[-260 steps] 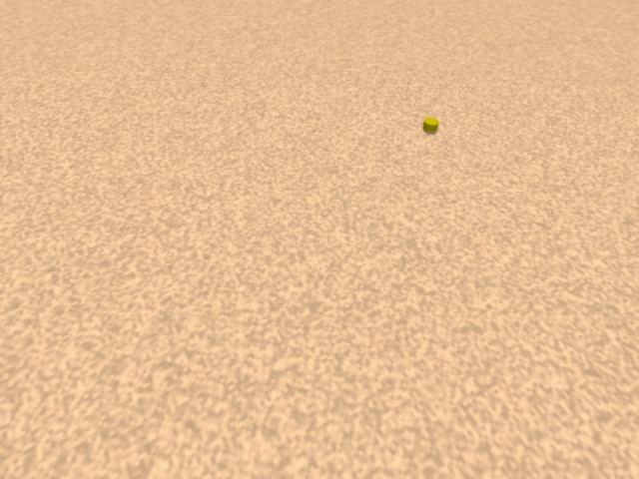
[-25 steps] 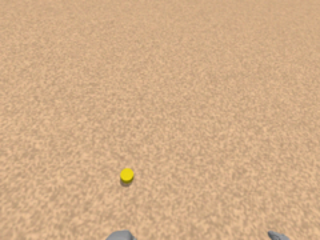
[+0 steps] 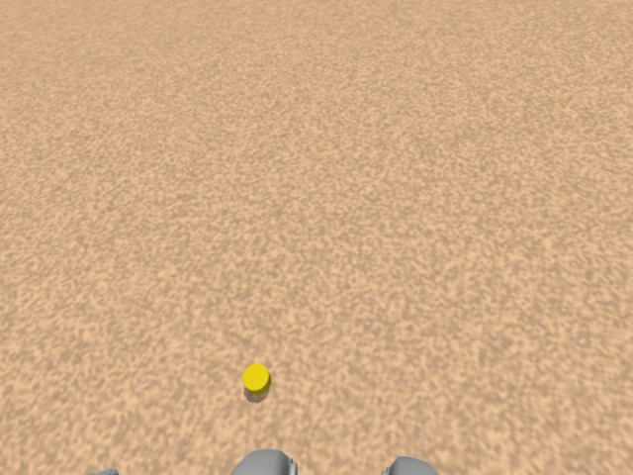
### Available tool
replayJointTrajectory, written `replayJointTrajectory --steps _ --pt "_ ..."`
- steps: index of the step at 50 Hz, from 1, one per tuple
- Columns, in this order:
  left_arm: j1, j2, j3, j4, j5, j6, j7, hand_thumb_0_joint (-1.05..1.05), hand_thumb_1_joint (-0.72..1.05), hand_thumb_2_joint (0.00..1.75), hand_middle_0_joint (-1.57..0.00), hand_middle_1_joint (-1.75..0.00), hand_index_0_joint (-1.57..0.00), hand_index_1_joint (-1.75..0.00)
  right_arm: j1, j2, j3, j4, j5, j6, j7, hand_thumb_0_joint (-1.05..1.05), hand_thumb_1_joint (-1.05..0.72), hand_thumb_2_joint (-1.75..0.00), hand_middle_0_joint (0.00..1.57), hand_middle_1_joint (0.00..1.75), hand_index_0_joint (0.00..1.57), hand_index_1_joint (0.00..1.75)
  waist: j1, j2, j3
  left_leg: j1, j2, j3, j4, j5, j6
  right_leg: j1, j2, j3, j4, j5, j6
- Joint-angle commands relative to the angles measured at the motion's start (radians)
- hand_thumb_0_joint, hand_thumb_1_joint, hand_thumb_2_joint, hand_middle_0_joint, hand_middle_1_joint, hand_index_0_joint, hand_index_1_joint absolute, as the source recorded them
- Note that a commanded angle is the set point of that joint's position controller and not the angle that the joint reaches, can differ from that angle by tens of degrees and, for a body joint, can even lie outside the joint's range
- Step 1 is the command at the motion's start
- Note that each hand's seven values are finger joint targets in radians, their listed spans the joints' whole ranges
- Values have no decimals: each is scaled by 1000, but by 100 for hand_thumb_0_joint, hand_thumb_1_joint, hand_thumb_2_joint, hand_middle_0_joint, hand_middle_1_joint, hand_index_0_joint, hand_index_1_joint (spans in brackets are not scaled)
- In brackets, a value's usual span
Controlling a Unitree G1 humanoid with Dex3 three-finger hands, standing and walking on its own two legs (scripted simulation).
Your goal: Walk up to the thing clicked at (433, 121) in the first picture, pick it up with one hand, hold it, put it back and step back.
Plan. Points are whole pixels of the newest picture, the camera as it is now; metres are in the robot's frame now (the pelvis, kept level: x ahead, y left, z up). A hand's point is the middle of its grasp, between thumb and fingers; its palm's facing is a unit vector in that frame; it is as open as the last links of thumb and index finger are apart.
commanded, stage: walk up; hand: left
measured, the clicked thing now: (257, 379) +0.47 +0.27 -0.73
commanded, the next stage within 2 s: stand in 1.64 s
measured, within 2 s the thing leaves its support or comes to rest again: neither
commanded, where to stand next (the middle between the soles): +0.10 +0.05 m, yaw +1 degrees
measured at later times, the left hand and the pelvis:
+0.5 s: hand out of the picture +0.10 +0.31 -0.16, palm faces +0.02 -0.93 -0.36, open 7.4 cm; pelvis +0.04 +0.04 +0.00, yaw +3 degrees
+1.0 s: hand out of the picture +0.12 +0.31 -0.13, palm faces +0.01 -0.93 -0.37, open 7.4 cm; pelvis +0.06 +0.04 +0.02, yaw +2 degrees
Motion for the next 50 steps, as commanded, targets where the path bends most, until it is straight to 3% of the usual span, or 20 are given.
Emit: replayJointTrajectory --steps 1,5,11,13,14,15,16,17,18,20,23,25,26,27,28,30,32,37,46,50 --pt "37 321 88 -50 2 -23 40 0 90 90 -20 -30 -20 -30 114 -183 -63 -24 -13 -3 -2 0 -90 -90 20 30 20 30 17 -283 -121 -150 41 -62 23 97 -16 187 -195 286 -336 -254 -142" --pt "46 297 81 -54 2 -27 48 0 90 90 -20 -30 -20 -30 53 -151 -59 -25 -23 8 4 0 -90 -90 20 30 20 30 30 -252 -89 -109 42 -57 -104 132 -43 142 -198 204 -337 -99 -157" --pt "-29 318 79 -61 11 -8 42 0 90 90 -20 -30 -20 -30 14 -144 -59 2 -23 -1 10 0 -90 -90 20 30 20 30 18 -230 -100 109 19 40 -337 117 -32 -5 -220 167 -245 -169 -168" --pt "-59 298 62 -60 5 8 40 0 90 90 -20 -30 -20 -30 38 -156 -69 19 -26 -8 3 0 -90 -90 20 30 20 30 -15 -171 -114 237 -6 48 -438 174 -15 -108 -198 146 -155 -222 -138" --pt "-64 266 48 -58 3 14 40 0 90 90 -20 -30 -20 -30 53 -163 -71 24 -28 -14 -4 0 -90 -90 20 30 20 30 -33 -128 -124 261 2 20 -508 144 -3 -123 -176 125 -90 -248 -108" --pt "-36 223 33 -52 -2 19 40 0 90 90 -20 -30 -20 -30 39 -209 -78 13 -37 -18 -10 0 -90 -90 20 30 20 30 -22 24 -120 239 108 -163 -657 -9 25 -154 -103 62 28 -290 -63" --pt "-19 180 15 -48 -16 24 38 0 90 90 -20 -30 -20 -30 -40 -253 -78 -20 -39 -25 -11 0 -90 -90 20 30 20 30 5 151 -97 184 261 -444 -798 -178 91 -200 20 -15 139 -309 -7" --pt "-42 256 39 -15 -12 26 50 0 90 90 -20 -30 -20 -30 -71 -289 -79 -23 -26 -21 -8 0 -90 -90 20 30 20 30 -19 137 -61 41 310 -477 -817 -243 168 -109 16 23 231 -371 -9" --pt "-28 278 42 7 -9 24 49 0 90 90 -20 -30 -20 -30 -107 -267 -76 -26 -26 -17 -7 0 -90 -90 20 30 20 30 2 107 -37 -20 290 -433 -794 -227 184 -48 -3 34 249 -356 -8" --pt "-8 248 37 36 -15 19 44 0 90 90 -20 -30 -20 -30 -129 -209 -56 -32 -34 -21 -11 0 -90 -90 20 30 20 30 9 102 -56 79 184 -267 -704 58 129 -56 8 36 144 -290 -8" --pt "35 212 26 80 -17 4 52 0 90 90 -20 -30 -20 -30 -141 -201 -49 -20 -13 -23 -10 0 -90 -90 20 30 20 30 29 106 -152 172 159 -161 -557 379 99 77 43 -26 -95 -101 2" --pt "30 226 29 95 -8 -11 63 0 90 90 -20 -30 -20 -30 -146 -151 -28 -20 5 -20 -10 0 -90 -90 20 30 20 30 40 45 -212 169 151 -117 -467 531 57 212 2 47 -193 65 -13" --pt "1 263 34 88 3 -17 67 0 90 90 -20 -30 -20 -30 -134 -126 -22 -23 10 -23 -13 0 -90 -90 20 30 20 30 23 -33 -230 123 115 -86 -428 524 24 267 -73 151 -197 197 -44" --pt "-50 304 37 82 0 -18 64 0 90 90 -20 -30 -20 -30 -126 -123 -21 -9 11 -24 -14 0 -90 -90 20 30 20 30 -4 -82 -215 123 65 -53 -455 393 1 221 -136 232 -180 188 -83" --pt "-113 314 33 70 -3 -12 56 0 90 90 -20 -30 -20 -30 -94 -135 -26 16 4 -24 -20 0 -90 -90 20 30 20 30 -34 -115 -202 202 59 -46 -505 284 1 143 -151 219 -146 146 -94" --pt "-126 243 9 79 -17 0 47 0 90 90 -20 -30 -20 -30 -149 -179 -36 36 -3 -31 -21 0 -90 -90 20 30 20 30 -14 -42 -161 220 125 -134 -616 310 31 100 -49 85 -91 91 -34" --pt "-94 222 -2 107 -15 1 46 0 90 90 -20 -30 -20 -30 -212 -185 -33 31 -3 -31 -15 0 -90 -90 20 30 20 30 13 -50 -146 196 164 -154 -637 305 62 127 -8 42 -120 16 -13" --pt "-120 233 -4 142 -13 -1 42 0 90 90 -20 -30 -20 -30 -236 -159 -19 63 -2 -29 -12 0 -90 -90 20 30 20 30 9 -59 -116 180 116 -105 -679 244 20 172 -37 95 -186 56 -21" --pt "-158 230 -8 176 -8 2 42 0 90 90 -20 -30 -20 -30 -272 -142 -18 110 -2 -29 -9 0 -90 -90 20 30 20 30 8 -76 -174 291 110 -66 -715 349 4 218 -59 99 -253 135 -8" --pt "-173 227 -7 187 -5 6 41 0 90 90 -20 -30 -20 -30 -276 -136 -18 124 -3 -25 -9 0 -90 -90 20 30 20 30 5 -77 -140 279 102 -55 -734 307 -1 215 -61 104 -282 101 -4"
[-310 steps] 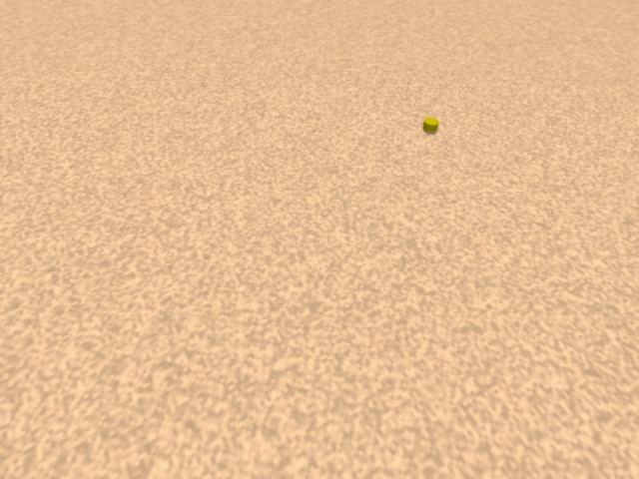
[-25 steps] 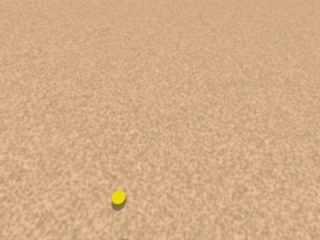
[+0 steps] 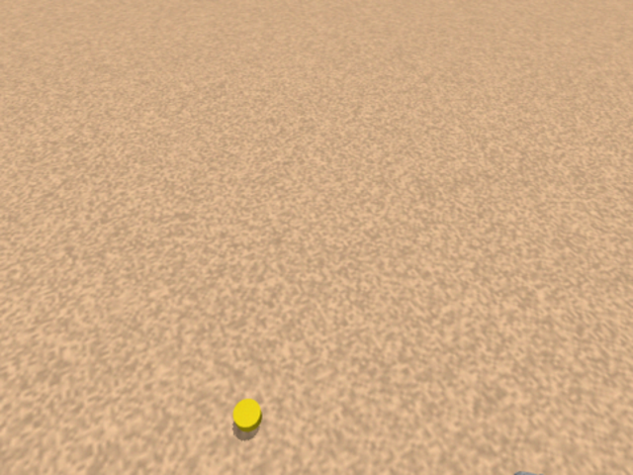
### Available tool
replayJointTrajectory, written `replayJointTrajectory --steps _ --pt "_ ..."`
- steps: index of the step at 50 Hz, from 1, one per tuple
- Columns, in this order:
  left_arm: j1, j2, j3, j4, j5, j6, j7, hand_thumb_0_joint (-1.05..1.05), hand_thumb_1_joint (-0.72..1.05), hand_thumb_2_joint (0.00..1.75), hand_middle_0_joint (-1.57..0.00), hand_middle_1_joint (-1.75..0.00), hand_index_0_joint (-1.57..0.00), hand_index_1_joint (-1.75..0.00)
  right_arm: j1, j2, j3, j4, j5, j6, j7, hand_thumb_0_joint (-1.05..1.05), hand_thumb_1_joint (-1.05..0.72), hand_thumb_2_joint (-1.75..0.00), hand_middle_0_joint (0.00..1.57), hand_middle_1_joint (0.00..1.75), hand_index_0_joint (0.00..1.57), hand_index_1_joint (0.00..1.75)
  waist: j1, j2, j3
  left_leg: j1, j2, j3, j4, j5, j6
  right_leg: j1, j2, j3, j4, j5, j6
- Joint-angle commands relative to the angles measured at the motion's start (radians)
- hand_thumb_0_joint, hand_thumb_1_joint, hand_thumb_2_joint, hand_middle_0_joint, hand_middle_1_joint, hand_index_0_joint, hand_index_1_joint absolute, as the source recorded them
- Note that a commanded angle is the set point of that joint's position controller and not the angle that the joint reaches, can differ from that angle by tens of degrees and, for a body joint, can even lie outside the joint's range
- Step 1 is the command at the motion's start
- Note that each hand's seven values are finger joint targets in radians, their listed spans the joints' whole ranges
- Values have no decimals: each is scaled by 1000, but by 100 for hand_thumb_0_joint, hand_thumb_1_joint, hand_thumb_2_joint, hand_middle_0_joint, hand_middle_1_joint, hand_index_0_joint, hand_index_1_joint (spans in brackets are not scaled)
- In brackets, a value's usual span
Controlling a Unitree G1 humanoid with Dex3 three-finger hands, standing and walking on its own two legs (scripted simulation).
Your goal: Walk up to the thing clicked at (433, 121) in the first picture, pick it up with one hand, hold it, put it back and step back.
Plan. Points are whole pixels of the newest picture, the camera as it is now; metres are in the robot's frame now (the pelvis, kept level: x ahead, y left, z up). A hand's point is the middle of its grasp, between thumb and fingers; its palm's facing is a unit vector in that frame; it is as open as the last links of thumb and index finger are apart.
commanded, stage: walk up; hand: left
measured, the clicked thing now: (247, 415) +0.42 +0.22 -0.75
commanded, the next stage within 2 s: stand in 0.64 s
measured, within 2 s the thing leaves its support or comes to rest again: neither
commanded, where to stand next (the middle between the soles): +0.04 +0.00 m, yaw -1 degrees
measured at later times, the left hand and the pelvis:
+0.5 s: hand out of the picture +0.11 +0.25 -0.15, palm faces -0.05 -0.93 -0.36, open 7.4 cm; pelvis +0.01 +0.00 +0.00, yaw -1 degrees
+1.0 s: hand out of the picture +0.10 +0.24 -0.15, palm faces -0.03 -0.94 -0.33, open 7.4 cm; pelvis +0.00 +0.00 +0.01, yaw -1 degrees
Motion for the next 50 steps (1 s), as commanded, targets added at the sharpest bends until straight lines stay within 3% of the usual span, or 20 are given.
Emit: replayJointTrajectory --steps 1,5,13,31,32,34,41,50 --pt "-48 217 41 -43 7 -21 15 0 90 90 -20 -30 -20 -30 -70 -215 -47 -56 -3 -15 -14 0 -90 -90 20 30 20 30 -4 -5 -61 28 114 -113 -119 38 23 -12 -78 80 -90 103 -54" --pt "-70 218 45 -40 10 -19 14 0 90 90 -20 -30 -20 -30 -54 -214 -49 -37 -6 -14 -13 0 -90 -90 20 30 20 30 -13 -11 -57 17 107 -116 -143 -16 16 1 -82 89 -102 75 -57" --pt "-77 212 51 -37 10 -18 17 0 90 90 -20 -30 -20 -30 -37 -212 -48 -25 -6 -17 -17 0 -90 -90 20 30 20 30 -14 -24 -105 75 113 -94 -115 140 13 33 -89 88 -109 181 -56" --pt "-94 193 52 -38 12 -8 18 0 90 90 -20 -30 -20 -30 -19 -207 -54 -24 -8 -16 -23 0 -90 -90 20 30 20 30 -17 -17 -90 86 124 -84 -135 172 16 49 -76 76 -102 203 -49" --pt "-105 189 47 -40 3 -3 18 0 90 90 -20 -30 -20 -30 -53 -189 -44 -30 -4 -20 -26 0 -90 -90 20 30 20 30 -19 -52 -71 89 145 -114 -151 301 5 37 -84 74 -108 279 -44" --pt "-103 183 49 -41 1 2 18 0 90 90 -20 -30 -20 -30 -41 -204 -47 -26 -3 -25 -30 0 -90 -90 20 30 20 30 -22 -29 -100 108 145 -102 -140 353 -2 70 -88 75 -110 309 -41" --pt "-97 186 51 -40 6 9 14 0 90 90 -20 -30 -20 -30 -51 -194 -42 -20 -3 -27 -33 0 -90 -90 20 30 20 30 -21 8 -132 125 144 -96 -165 307 -8 98 -90 72 -127 255 -42" --pt "-91 186 49 -38 9 10 9 0 90 90 -20 -30 -20 -30 -57 -191 -38 -11 -5 -27 -31 0 -90 -90 20 30 20 30 -21 1 -78 103 138 -105 -196 163 -10 43 -90 79 -167 145 -43"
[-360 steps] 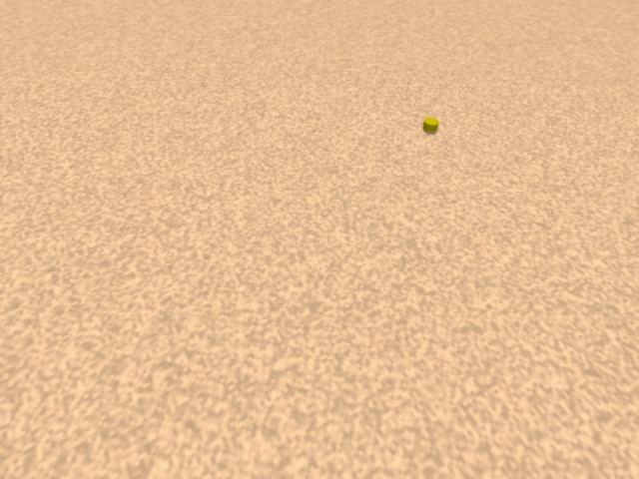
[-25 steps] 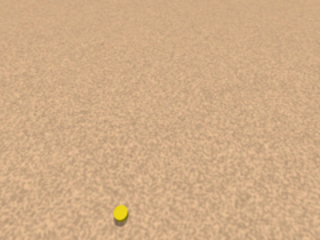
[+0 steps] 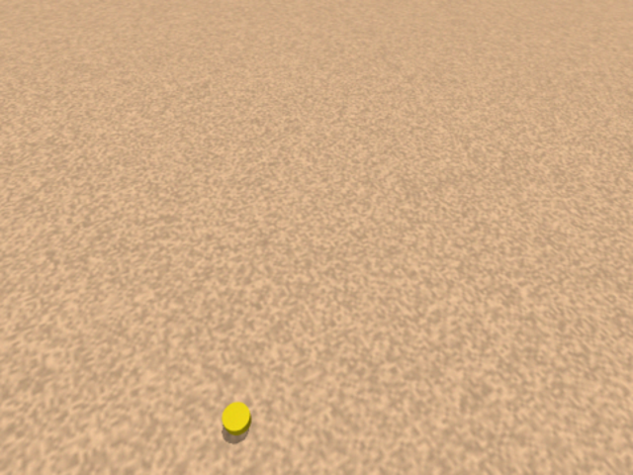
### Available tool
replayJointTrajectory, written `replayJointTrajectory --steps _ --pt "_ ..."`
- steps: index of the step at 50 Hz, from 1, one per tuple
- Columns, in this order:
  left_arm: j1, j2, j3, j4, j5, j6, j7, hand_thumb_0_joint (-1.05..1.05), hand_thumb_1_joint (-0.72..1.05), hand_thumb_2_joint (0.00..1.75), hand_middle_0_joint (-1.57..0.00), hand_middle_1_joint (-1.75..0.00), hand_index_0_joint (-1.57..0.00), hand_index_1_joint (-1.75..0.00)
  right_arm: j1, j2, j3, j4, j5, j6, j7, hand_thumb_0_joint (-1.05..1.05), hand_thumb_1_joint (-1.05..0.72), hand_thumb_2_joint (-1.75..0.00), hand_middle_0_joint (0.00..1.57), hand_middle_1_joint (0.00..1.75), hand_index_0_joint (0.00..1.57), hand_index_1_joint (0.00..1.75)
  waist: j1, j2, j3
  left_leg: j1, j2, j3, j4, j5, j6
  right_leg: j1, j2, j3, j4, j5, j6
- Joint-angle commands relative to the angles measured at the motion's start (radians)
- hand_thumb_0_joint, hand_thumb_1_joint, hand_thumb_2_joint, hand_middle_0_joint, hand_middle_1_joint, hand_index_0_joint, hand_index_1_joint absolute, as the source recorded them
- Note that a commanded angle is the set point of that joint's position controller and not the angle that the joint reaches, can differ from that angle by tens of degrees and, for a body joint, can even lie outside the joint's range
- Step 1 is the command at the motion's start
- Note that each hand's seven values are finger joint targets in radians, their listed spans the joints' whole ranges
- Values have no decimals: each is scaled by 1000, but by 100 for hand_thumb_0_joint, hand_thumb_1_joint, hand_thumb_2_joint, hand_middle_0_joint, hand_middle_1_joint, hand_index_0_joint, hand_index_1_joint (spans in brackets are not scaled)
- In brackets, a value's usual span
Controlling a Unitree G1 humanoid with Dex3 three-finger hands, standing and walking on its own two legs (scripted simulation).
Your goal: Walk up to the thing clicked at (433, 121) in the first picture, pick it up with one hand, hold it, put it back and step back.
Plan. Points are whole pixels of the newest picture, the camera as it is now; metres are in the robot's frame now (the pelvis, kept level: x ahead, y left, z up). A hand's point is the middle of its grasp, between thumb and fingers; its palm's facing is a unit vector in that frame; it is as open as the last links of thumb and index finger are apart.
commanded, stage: stand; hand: left
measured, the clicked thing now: (236, 418) +0.41 +0.22 -0.76
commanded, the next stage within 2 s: none
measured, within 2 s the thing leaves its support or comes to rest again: neither
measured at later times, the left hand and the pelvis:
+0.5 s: hand out of the picture +0.06 +0.24 -0.16, palm faces -0.02 -0.94 -0.34, open 7.4 cm; pelvis +0.00 -0.01 +0.00, yaw +1 degrees
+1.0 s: hand out of the picture +0.08 +0.24 -0.16, palm faces -0.02 -0.94 -0.33, open 7.4 cm; pelvis +0.00 -0.01 +0.00, yaw +1 degrees
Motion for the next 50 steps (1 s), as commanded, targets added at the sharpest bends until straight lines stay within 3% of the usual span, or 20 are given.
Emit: replayJointTrajectory --steps 1,8,15,17,23,30,36,38,45,50 --pt "-49 213 36 -58 4 -22 15 0 90 90 -20 -30 -20 -30 -50 -216 -40 -58 -5 -16 -14 0 -90 -90 20 30 20 30 1 21 -88 30 136 -113 -64 98 1 -25 -98 75 -46 78 -43" --pt "-18 209 37 -52 7 -20 11 0 90 90 -20 -30 -20 -30 -42 -226 -45 -55 -7 -10 -8 0 -90 -90 20 30 20 30 7 33 -26 -60 128 -141 -102 -144 3 -65 -83 70 -56 -72 -41" --pt "-17 216 36 -61 6 -27 10 0 90 90 -20 -30 -20 -30 -25 -215 -44 -54 -8 -11 -4 0 -90 -90 20 30 20 30 -1 -5 -60 -21 120 -131 -55 -55 6 -80 -95 89 -67 -77 -48" --pt "-12 219 35 -67 6 -31 12 0 90 90 -20 -30 -20 -30 -24 -216 -44 -56 -9 -13 -4 0 -90 -90 20 30 20 30 2 -2 -91 9 126 -128 -39 20 10 -66 -101 92 -60 -2 -49" --pt "-6 217 35 -65 2 -30 13 0 90 90 -20 -30 -20 -30 -3 -218 -37 -47 -8 -16 -8 0 -90 -90 20 30 20 30 3 19 -103 -1 133 -129 -37 94 6 -19 -103 82 -36 87 -49" --pt "0 220 35 -61 3 -25 13 0 90 90 -20 -30 -20 -30 -1 -212 -32 -49 -5 -13 -10 0 -90 -90 20 30 20 30 4 9 -73 -14 128 -126 -44 56 1 -38 -98 77 -46 48 -48" --pt "-5 218 37 -67 2 -26 13 0 90 90 -20 -30 -20 -30 2 -216 -32 -57 -6 -18 -12 0 -90 -90 20 30 20 30 6 8 -86 4 134 -122 -45 117 0 -23 -98 77 -36 101 -51" --pt "-10 210 34 -65 2 -26 13 0 90 90 -20 -30 -20 -30 -3 -220 -31 -56 -5 -18 -13 0 -90 -90 20 30 20 30 8 14 -67 -10 133 -124 -48 92 1 -25 -98 78 -47 75 -48" --pt "-17 215 36 -72 4 -28 13 0 90 90 -20 -30 -20 -30 -2 -220 -32 -66 -5 -17 -13 0 -90 -90 20 30 20 30 4 16 -95 8 137 -115 -35 128 5 0 -105 77 -40 136 -50" --pt "-11 217 38 -68 4 -26 12 0 90 90 -20 -30 -20 -30 -1 -217 -30 -67 -6 -16 -13 0 -90 -90 20 30 20 30 6 9 -76 -2 133 -115 -49 93 2 -14 -100 75 -48 99 -48"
